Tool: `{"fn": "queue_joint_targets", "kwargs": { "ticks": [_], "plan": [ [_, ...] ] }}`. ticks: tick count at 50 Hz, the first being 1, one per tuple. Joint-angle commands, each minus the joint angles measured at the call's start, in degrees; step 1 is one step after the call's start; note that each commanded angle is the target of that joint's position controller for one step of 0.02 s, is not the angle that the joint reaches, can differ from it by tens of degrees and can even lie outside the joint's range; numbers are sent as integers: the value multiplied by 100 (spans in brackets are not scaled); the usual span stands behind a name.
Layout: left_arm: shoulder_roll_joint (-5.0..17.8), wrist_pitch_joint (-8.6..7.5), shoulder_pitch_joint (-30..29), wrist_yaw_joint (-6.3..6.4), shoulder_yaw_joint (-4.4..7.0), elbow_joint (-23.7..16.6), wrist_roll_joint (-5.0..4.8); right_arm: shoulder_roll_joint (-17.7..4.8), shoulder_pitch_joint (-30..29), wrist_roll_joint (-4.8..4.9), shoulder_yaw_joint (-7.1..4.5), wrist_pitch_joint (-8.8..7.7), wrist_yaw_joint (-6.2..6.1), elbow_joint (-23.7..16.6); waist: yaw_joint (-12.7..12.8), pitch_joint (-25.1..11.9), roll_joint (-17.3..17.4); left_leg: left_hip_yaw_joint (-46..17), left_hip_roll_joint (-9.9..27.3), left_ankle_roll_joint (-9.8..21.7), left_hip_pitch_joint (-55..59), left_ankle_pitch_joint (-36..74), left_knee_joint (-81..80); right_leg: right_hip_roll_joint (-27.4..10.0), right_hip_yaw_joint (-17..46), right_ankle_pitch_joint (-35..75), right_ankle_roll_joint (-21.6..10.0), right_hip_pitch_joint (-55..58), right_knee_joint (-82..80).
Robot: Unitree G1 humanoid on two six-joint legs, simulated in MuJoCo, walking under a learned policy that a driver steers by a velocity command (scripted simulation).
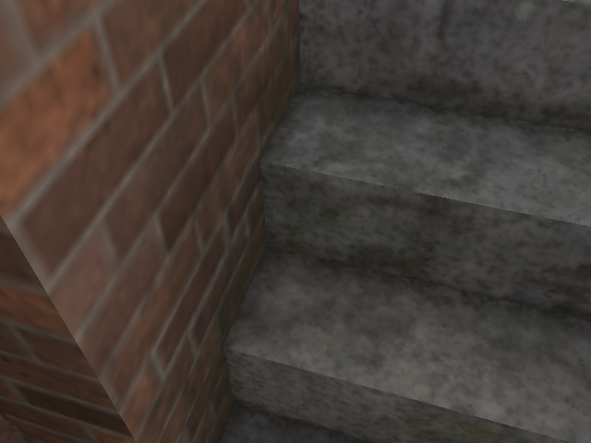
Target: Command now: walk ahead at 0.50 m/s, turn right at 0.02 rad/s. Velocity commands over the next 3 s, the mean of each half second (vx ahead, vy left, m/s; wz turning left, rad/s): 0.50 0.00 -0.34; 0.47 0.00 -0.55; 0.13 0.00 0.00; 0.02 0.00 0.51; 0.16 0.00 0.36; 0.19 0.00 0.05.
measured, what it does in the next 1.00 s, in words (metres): steps on the spot, turning right: left foot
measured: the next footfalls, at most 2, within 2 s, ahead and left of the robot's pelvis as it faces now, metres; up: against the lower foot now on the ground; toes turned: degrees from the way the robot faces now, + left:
left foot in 0.86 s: +0.05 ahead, +0.06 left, +0.00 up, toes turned -25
right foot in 1.24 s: -0.05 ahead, -0.13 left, +0.00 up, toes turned -33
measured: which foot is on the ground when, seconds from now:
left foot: down 0.00-0.58, up 0.60-0.84, down 0.86-1.00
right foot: down 0.00-0.86, up 0.88-1.00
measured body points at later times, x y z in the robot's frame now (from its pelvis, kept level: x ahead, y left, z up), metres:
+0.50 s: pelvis -0.01 -0.01 -0.01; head +0.01 -0.02 +0.44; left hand +0.25 +0.16 -0.08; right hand +0.11 -0.27 -0.10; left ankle -0.05 +0.08 -0.74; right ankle -0.01 -0.12 -0.74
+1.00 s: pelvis +0.00 -0.01 +0.00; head +0.04 +0.00 +0.45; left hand +0.25 +0.13 -0.11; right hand +0.02 -0.28 -0.09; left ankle +0.01 +0.08 -0.74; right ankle -0.11 -0.08 -0.62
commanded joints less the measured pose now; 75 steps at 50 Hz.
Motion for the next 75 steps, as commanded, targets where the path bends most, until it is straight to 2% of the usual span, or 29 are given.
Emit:
{"fn": "queue_joint_targets", "kwargs": {
  "ticks": [1,4,7,19,26,29,30,31,34,37,40,42,43,44,45,46,47,49,51,54,58,61,63,64,67,72,73,74,75],
  "plan": [
    [426,-204,-581,20,142,-526,-136,-602,-99,-47,-222,-58,-51,-376,-246,-579,-130,-415,1035,-214,507,3275,-317,-529,616,2219,-118,177,-325],
    [432,-182,-380,-8,208,-355,-152,-471,-125,-70,-206,-70,-51,-305,-281,-790,-126,-214,1034,-285,522,3023,-398,-538,799,2255,-216,364,-335],
    [367,-110,-626,-53,238,-443,66,-431,-139,-19,-136,-219,-42,-284,-188,-722,-188,-78,996,-317,217,2369,-471,-437,945,2366,-325,355,-251],
    [706,65,-1032,-158,427,-641,12,-770,-103,16,-226,-100,-68,-566,-203,-776,-15,373,1076,-138,131,1857,-156,-69,1146,2176,-449,-432,735],
    [667,125,-754,-185,442,-696,212,-925,-441,5,-274,-18,-76,-585,19,-313,410,358,1768,275,-500,1207,-131,224,804,-51,-527,-798,1511],
    [991,-58,-299,-236,589,-540,132,-1092,-381,5,-389,169,14,-621,111,-171,-457,1063,1163,69,-730,292,1222,216,1312,623,-843,-720,717],
    [1484,-89,-263,-246,738,-609,98,-1006,-190,37,-393,237,61,-823,-6,-360,-1513,1168,581,-217,-1025,-503,2280,-322,2822,1230,-1161,-572,-160],
    [1744,-32,-200,-244,816,-690,64,-827,-352,97,-381,225,179,-1102,9,-660,-1988,586,11,-448,-1829,-1499,3280,-790,4583,879,-1694,30,-1091],
    [1374,19,-857,-182,704,-895,199,-799,-10,-63,-412,89,253,-864,-399,-635,-414,-484,324,-297,-2113,-1294,3598,-831,3722,1003,-1629,-10,-917],
    [1011,35,-555,-226,573,-744,146,-701,-184,47,-371,111,43,-857,-279,-502,-678,48,87,-266,-1247,-1655,2263,-349,2711,2632,-1229,-224,-627],
    [1284,172,-8,-236,755,-513,49,-631,80,179,-377,-9,-7,-802,-194,-738,-1018,-39,-69,-172,-959,-1034,973,-248,2933,2366,-1183,343,-627],
    [1240,247,-274,-242,802,-615,-68,-528,514,220,-394,-96,-23,-551,-517,-652,-754,52,-6,-161,-75,182,-296,-2,2876,1315,-1027,-285,-533],
    [1065,236,-347,-262,800,-682,-118,-683,501,147,-438,-128,-53,-439,-459,-581,-267,-106,286,-200,463,514,-645,249,2645,633,-828,-818,-99],
    [605,187,-478,-310,686,-810,-218,-1096,366,-23,-528,-97,-86,-495,-429,-542,1000,-1293,1338,-3,1022,55,-1091,857,1971,-605,-504,-1971,1023],
    [583,212,-501,-237,637,-952,-65,-1336,-81,-229,-534,-80,-52,-652,-415,-446,2379,-2218,2539,695,8,713,-1483,1267,1082,-1724,-258,-2098,3034],
    [1015,242,-77,-221,755,-850,145,-892,-383,-175,-419,-89,-40,-667,-56,-495,1465,-1966,2823,1344,-681,2027,-1164,865,1045,-2013,-19,-1635,4615],
    [1017,265,212,-240,799,-604,288,-675,-323,-120,-370,-112,-3,-499,47,-482,524,-1360,2583,1574,-698,2766,-889,776,952,-1890,106,-1817,5694],
    [1081,212,144,-234,815,-653,224,-763,109,-61,-386,-255,-95,-248,-35,-236,-332,-844,2272,1356,21,3883,-400,801,1214,-1556,169,-2698,6040],
    [808,264,-103,-272,707,-689,156,-984,716,-77,-459,-284,-109,46,-330,-397,-93,-517,1951,1135,969,4866,-63,1011,1086,-1457,265,-3156,5693],
    [397,382,-124,-356,508,-664,140,-916,678,-7,-394,-255,-115,190,-143,-559,539,-132,1748,971,960,5112,-86,909,987,-1393,370,-2380,3925],
    [363,458,-197,-312,415,-588,106,-915,562,34,-427,-75,-42,283,-207,-498,1358,75,1475,686,664,5072,-37,832,171,-1309,241,-836,922],
    [307,219,164,-223,353,-195,226,-835,813,280,-471,29,109,462,-23,-699,873,-219,1349,366,262,4063,376,534,216,1135,-12,504,-1063],
    [721,24,226,-205,351,-231,391,-437,832,327,-375,22,267,244,-210,-799,-146,-228,1032,-2,-1000,800,521,-726,1147,3766,-144,1556,-182],
    [516,-3,-334,-120,375,-280,350,-98,1108,470,-265,25,218,310,-315,-766,-785,-56,825,-172,-611,82,175,-764,1162,3331,-359,787,-152],
    [689,4,-271,-6,454,-334,217,-726,740,229,-474,68,168,169,-35,-91,-654,0,574,-268,-901,647,610,-408,1030,2611,-322,413,-268],
    [762,98,-131,117,595,-311,159,-505,1100,217,-491,165,37,-29,-190,-147,-563,86,384,-278,-1132,56,1292,-632,870,2224,-533,157,-253],
    [1048,167,-715,79,671,-494,-260,-1029,936,218,-627,184,-13,31,-286,-231,-1034,-2,497,-370,-1484,-201,1833,-921,1311,2033,-796,277,-297],
    [909,200,-933,46,599,-707,-306,-1004,757,241,-631,213,-61,-115,-259,-309,-1224,-26,525,-390,-1528,-931,2765,-1281,1498,1830,-1165,8,-502],
    [885,172,-947,38,570,-735,-170,-934,684,280,-627,259,-79,-210,-183,-397,-1197,-161,538,-531,-1783,-2014,4111,-1724,1759,2103,-1622,-113,-690]
  ]
}}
